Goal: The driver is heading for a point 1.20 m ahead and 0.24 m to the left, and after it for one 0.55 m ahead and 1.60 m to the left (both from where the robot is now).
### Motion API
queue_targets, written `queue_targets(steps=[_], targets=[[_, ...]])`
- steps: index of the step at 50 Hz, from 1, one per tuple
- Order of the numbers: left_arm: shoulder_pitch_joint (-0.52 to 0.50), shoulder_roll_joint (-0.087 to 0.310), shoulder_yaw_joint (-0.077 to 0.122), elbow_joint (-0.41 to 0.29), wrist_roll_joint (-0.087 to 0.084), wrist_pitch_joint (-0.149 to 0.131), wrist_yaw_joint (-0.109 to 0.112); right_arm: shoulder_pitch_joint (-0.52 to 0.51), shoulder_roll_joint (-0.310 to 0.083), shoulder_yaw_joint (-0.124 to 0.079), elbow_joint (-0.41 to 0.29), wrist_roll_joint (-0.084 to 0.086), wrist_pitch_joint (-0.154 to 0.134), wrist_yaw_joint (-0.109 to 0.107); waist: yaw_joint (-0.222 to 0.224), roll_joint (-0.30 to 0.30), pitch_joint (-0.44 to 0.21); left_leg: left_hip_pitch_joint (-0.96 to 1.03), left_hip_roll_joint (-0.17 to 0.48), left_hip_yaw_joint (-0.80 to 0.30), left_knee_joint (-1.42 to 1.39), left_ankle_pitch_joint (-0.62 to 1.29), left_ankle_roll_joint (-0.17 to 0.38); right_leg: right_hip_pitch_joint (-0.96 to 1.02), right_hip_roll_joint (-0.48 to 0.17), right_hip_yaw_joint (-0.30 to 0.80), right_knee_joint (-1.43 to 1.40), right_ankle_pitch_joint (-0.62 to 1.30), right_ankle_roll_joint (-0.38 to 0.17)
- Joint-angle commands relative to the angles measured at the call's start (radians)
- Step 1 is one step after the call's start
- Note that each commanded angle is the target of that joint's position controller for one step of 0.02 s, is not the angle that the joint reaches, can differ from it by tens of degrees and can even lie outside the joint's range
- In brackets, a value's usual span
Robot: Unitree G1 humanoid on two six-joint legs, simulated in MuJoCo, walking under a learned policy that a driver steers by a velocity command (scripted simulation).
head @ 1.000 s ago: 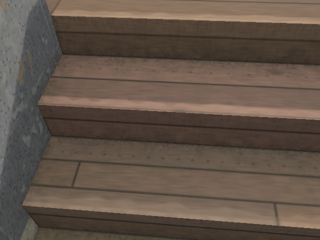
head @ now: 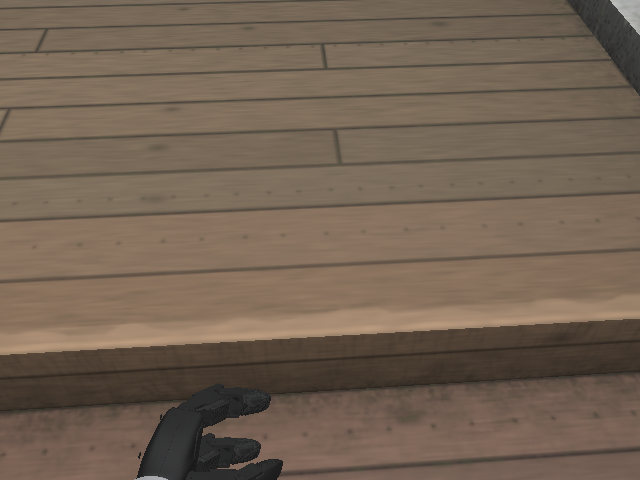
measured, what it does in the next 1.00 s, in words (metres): climbs, turning left: left foot 0.17 m higher, then right foot 0.17 m higher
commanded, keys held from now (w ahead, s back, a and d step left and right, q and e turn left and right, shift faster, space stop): w+q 0.64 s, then w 0.18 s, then w+e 0.18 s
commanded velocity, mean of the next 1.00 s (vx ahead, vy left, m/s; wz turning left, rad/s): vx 0.50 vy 0.00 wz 0.43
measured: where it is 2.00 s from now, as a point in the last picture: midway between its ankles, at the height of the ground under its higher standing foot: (196, 144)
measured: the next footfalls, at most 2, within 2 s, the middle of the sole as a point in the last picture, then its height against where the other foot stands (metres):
left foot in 0.48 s outside the picture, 0.17 m higher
right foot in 0.96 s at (269, 270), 0.17 m higher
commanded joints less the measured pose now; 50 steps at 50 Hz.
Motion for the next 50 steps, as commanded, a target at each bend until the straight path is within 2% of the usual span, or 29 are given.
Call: queue_targets(steps=[1,3,6,9,10,13,17,18,20,21,23,25,26,27,28,29,31,32,33,35,36,37,39,41,44,47,48,49,50], targets=[[0.396,0.232,0.102,0.211,-0.036,-0.015,0.004,-0.045,-0.014,-0.022,-0.033,0.006,0.002,-0.005,0.108,-0.146,0.02,-0.647,-0.058,-0.026,0.891,0.113,0.067,0.547,-0.283,0.759,-0.78,-0.057,-0.236],[0.27,0.021,0.055,0.222,-0.017,-0.002,-0.011,-0.132,-0.006,-0.017,-0.085,0.021,0.032,-0.018,0.016,-0.017,-0.005,-0.679,-0.036,-0.064,0.951,0.135,0.129,0.53,-0.299,0.59,-0.81,0.294,-0.151],[0.262,-0.025,0.049,0.275,0.009,-0.019,0.002,-0.189,0.007,-0.004,-0.105,0.029,0.055,-0.013,-0.05,-0.01,0.043,-0.742,-0.01,-0.039,0.897,0.096,0.177,0.52,-0.224,0.279,-0.84,0.434,-0.066],[0.334,0.013,0.058,0.313,0.04,-0.033,0.011,-0.261,-0.021,-0.003,-0.105,0.047,0.057,0.013,-0.019,-0.066,0.105,-0.811,-0.029,0.06,0.99,0.072,0.194,0.539,-0.143,0.064,-0.95,0.391,-0.075],[0.403,0.019,0.052,0.343,0.052,-0.024,0.009,-0.284,-0.037,0.006,-0.114,0.043,0.061,0.021,0.005,-0.083,0.109,-0.905,-0.043,0.06,1.121,0.015,0.21,0.609,-0.187,0.089,-0.976,0.408,-0.125],[0.568,0.015,0.025,0.433,0.096,-0.017,-0.004,-0.516,-0.022,0.047,-0.242,0.057,0.065,-0.021,0.045,-0.039,0.134,-1.176,-0.033,0.056,1.104,-0.089,0.278,0.851,-0.226,0.082,-1.021,0.406,-0.13],[0.693,0.031,0.006,0.445,0.122,-0.037,-0.011,-0.691,-0.084,0.052,-0.346,0.042,0.109,-0.044,0.099,-0.056,0.09,-1.065,0.032,0.211,0.703,0.044,0.219,0.892,-0.197,-0.028,-1.133,0.471,-0.107],[0.773,0.037,0.004,0.475,0.117,-0.04,-0.011,-0.71,-0.061,0.056,-0.358,0.034,0.131,-0.049,0.11,-0.094,0.111,-1.095,0.028,0.219,0.662,0.063,0.207,0.955,-0.219,-0.015,-1.136,0.559,-0.104],[0.697,0.088,0.015,0.439,0.058,-0.036,-0.053,-0.86,-0.056,0.056,-0.414,0.026,0.177,-0.036,0.094,-0.101,0.147,-0.818,0.049,0.375,0.395,-0.216,0.179,0.801,-0.264,-0.104,-1.267,0.779,-0.113],[0.658,0.146,0.023,0.414,0.032,-0.06,-0.051,-0.798,-0.039,0.048,-0.403,0.026,0.172,-0.014,0.03,-0.163,0.15,-0.613,-0.003,0.446,0.402,-0.231,0.161,0.728,-0.261,-0.172,-1.217,1.259,-0.122],[0.68,0.28,0.058,0.406,0.022,-0.094,-0.043,-0.684,-0.055,0.035,-0.391,0.049,0.16,0.002,-0.033,-0.216,0.101,-0.466,-0.109,0.452,0.231,-0.31,0.136,0.903,-0.302,-0.19,-1.062,1.882,-0.126],[0.635,0.347,0.093,0.38,0.031,-0.089,-0.033,-0.46,-0.102,0.002,-0.34,0.056,0.13,-0.024,-0.091,-0.289,0.017,-0.203,-0.191,0.409,-0.051,-0.24,0.127,1.004,-0.295,-0.181,-0.843,2.074,-0.095],[0.688,0.273,0.089,0.351,0.086,-0.096,-0.039,-0.268,-0.162,-0.011,-0.285,0.076,0.127,-0.049,-0.093,-0.15,-0.192,0.327,-0.131,0.151,-0.029,0.048,0.2,0.635,-0.228,-0.095,-0.56,1.879,-0.042],[0.619,0.26,0.085,0.327,0.086,-0.081,-0.073,-0.006,-0.229,-0.046,-0.208,0.031,0.14,-0.067,-0.193,-0.012,-0.25,0.609,-0.059,-0.165,-0.394,-0.121,0.237,0.341,-0.081,-0.036,-0.252,1.093,-0.031],[0.56,0.186,0.096,0.302,0.019,-0.058,-0.1,0.138,-0.312,-0.073,-0.141,-0.007,0.14,-0.067,-0.179,0.054,-0.213,0.565,0.078,-0.595,-0.696,-0.283,0.274,0.149,0.084,0.187,0.271,0.501,-0.014],[0.513,0.135,0.099,0.297,-0.011,-0.049,-0.102,0.123,-0.334,-0.101,-0.101,-0.025,0.114,-0.089,-0.156,-0.009,-0.076,0.421,0.107,-0.619,-0.757,-0.375,0.195,0.0,0.1,0.386,0.544,0.586,-0.037],[0.42,0.069,0.079,0.258,0.031,-0.066,-0.069,-0.031,-0.158,-0.057,-0.061,0.009,0.073,-0.079,-0.03,0.007,0.05,0.199,0.067,-0.515,-0.691,-0.361,0.237,-0.162,0.117,0.412,0.858,0.579,-0.08],[0.334,0.028,0.064,0.203,0.022,-0.06,-0.056,-0.093,-0.09,-0.029,-0.044,0.005,0.073,-0.059,0.04,-0.017,0.062,0.146,0.055,-0.409,-0.685,-0.317,0.212,-0.247,0.12,0.42,0.916,0.551,-0.125],[0.331,0.024,0.051,0.177,0.018,-0.04,-0.046,-0.175,-0.014,0.0,-0.032,-0.026,0.074,-0.041,0.11,-0.095,0.058,0.074,0.036,-0.315,-0.696,-0.286,0.197,-0.284,0.092,0.402,0.892,0.583,-0.163],[0.341,0.054,0.048,0.176,0.016,-0.002,-0.042,-0.288,-0.022,0.009,-0.06,-0.013,0.055,-0.031,0.169,-0.075,0.114,-0.074,0.026,-0.132,-0.761,-0.234,0.175,-0.3,0.028,0.291,0.876,0.459,-0.168],[0.316,0.043,0.037,0.172,0.006,0.006,-0.039,-0.217,-0.008,0.021,-0.035,-0.017,0.048,-0.044,0.16,0.047,0.135,-0.077,0.015,-0.108,-0.785,-0.253,0.176,-0.373,0.037,0.262,1.052,0.359,-0.184],[0.286,0.04,0.027,0.143,-0.011,0.002,-0.034,-0.173,0.016,0.037,-0.01,-0.036,0.041,-0.048,0.159,0.04,0.137,-0.098,0.005,-0.086,-0.793,-0.277,0.152,-0.432,0.038,0.244,1.127,0.34,-0.197],[0.154,0.062,0.024,0.069,-0.009,-0.004,-0.017,-0.077,-0.042,0.045,0.017,-0.093,0.027,-0.046,0.132,-0.106,0.11,-0.143,-0.019,-0.043,-0.801,-0.344,0.108,-0.361,-0.011,0.179,0.871,0.471,-0.179],[-0.012,0.095,0.024,-0.006,-0.022,0.009,-0.015,0.048,-0.099,0.04,0.028,-0.094,0.028,-0.046,0.043,-0.006,0.12,-0.141,-0.016,-0.037,-0.874,-0.253,0.105,-0.297,-0.05,0.167,0.669,0.478,-0.1],[-0.087,0.095,0.026,-0.047,0.012,0.05,-0.02,-0.046,-0.151,0.042,-0.096,0.013,-0.001,-0.019,0.076,0.05,0.13,-0.308,0.084,-0.001,-1.041,0.215,0.184,0.215,0.002,-0.018,0.3,0.264,-0.009],[-0.035,0.12,0.036,-0.071,0.011,0.064,-0.045,0.067,-0.303,-0.011,-0.059,0.041,-0.018,-0.015,0.076,0.144,0.081,0.404,0.224,0.033,-0.91,1.055,0.196,0.008,0.092,-0.067,-0.054,0.037,-0.035],[0.069,0.131,0.045,-0.046,0.002,0.044,-0.045,0.065,-0.309,-0.027,-0.057,0.021,-0.011,-0.013,0.092,0.158,0.0,0.569,0.217,0.095,-0.786,1.269,0.171,0.048,0.106,-0.03,-0.113,0.075,-0.067],[0.216,0.194,0.066,0.015,-0.003,0.025,-0.044,0.096,-0.262,-0.031,-0.084,-0.013,-0.011,-0.019,0.074,0.053,-0.148,0.508,0.143,0.155,-0.601,1.34,0.107,0.297,0.102,0.106,-0.096,0.395,-0.131],[0.347,0.203,0.066,0.068,-0.015,0.018,-0.035,0.176,-0.191,-0.026,-0.078,-0.046,-0.006,-0.011,0.077,-0.096,-0.269,0.165,0.082,0.08,-0.446,1.13,0.09,0.66,0.043,0.426,-0.276,0.211,-0.239]])
Over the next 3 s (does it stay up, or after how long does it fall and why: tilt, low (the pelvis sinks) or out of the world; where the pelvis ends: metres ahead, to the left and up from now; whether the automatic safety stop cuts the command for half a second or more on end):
stays up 1.25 0.31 0.45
